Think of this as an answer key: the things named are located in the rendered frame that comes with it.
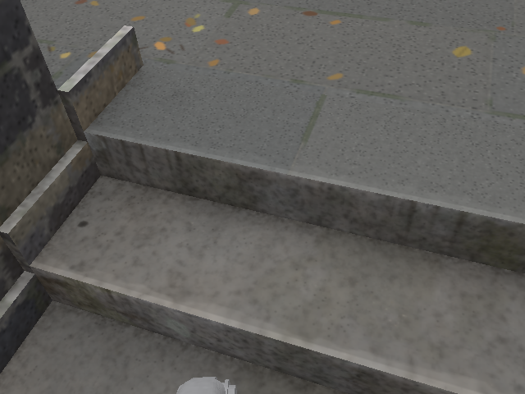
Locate stairs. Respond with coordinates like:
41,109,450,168
0,132,525,394

